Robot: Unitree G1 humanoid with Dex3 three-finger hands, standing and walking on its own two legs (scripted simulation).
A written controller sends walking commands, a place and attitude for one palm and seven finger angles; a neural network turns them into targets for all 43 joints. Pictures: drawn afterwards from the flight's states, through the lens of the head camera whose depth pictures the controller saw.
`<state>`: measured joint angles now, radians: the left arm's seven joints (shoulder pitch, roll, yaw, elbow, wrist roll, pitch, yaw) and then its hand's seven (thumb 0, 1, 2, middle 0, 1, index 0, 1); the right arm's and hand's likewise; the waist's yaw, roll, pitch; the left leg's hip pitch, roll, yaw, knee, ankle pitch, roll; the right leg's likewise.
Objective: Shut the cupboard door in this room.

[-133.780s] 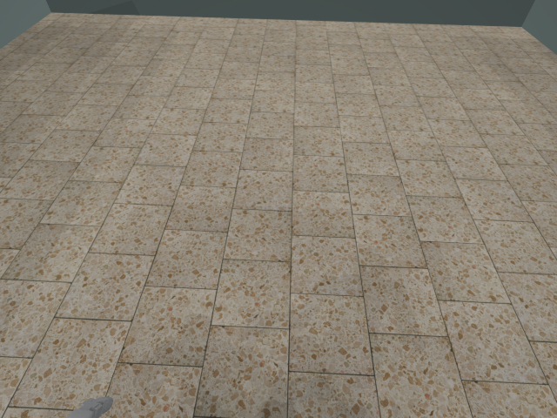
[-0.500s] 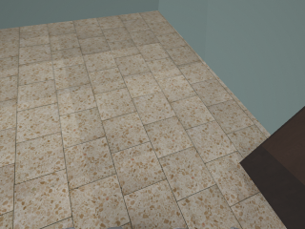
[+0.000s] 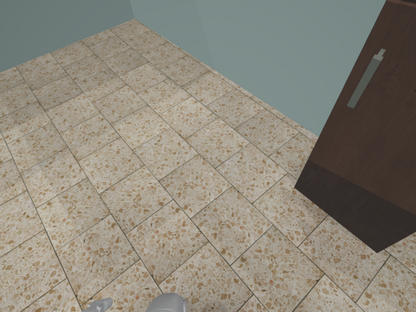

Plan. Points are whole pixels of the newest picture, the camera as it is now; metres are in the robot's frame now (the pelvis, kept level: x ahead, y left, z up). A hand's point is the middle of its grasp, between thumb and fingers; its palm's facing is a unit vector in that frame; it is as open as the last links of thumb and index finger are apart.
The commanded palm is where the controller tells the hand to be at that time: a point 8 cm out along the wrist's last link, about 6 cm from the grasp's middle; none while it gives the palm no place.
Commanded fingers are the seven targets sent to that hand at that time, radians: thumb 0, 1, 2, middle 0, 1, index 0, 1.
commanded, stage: turn to face it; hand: left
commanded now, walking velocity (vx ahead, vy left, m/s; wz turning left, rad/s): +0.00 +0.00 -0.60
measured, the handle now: (365, 79) +0.65 -0.38 +0.05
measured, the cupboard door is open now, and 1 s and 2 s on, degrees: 11 11 11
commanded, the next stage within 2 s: take the last steps up to it in 0.92 s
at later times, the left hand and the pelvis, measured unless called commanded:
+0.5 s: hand (116, 288) +0.18 +0.23 -0.16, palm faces -0.26 -0.94 -0.21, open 7.4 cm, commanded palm none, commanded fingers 0.00 0.90 0.90 -0.20 -0.30 -0.20 -0.30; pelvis +0.03 +0.05 +0.01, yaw -18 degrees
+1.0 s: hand (149, 278) +0.21 +0.16 -0.18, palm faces -0.45 -0.87 -0.18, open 7.4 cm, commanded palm none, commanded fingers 0.00 0.90 0.90 -0.20 -0.30 -0.20 -0.30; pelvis +0.05 +0.03 -0.01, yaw -29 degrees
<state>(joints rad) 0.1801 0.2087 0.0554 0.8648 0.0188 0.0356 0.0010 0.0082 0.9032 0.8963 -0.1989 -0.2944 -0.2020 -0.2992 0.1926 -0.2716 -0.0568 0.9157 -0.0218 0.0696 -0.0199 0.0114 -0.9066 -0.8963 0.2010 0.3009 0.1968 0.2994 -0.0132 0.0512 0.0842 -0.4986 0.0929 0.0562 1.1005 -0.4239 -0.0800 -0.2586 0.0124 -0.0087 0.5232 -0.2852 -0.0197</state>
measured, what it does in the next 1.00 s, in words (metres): steps on the spot, turning right: left foot, then right foot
